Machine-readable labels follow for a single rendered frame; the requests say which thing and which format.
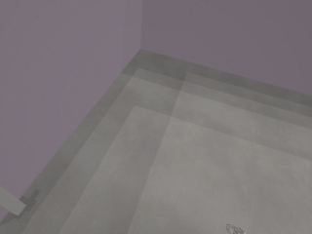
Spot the robot right hand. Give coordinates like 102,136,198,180
225,224,246,234

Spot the panel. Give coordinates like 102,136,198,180
0,186,26,216

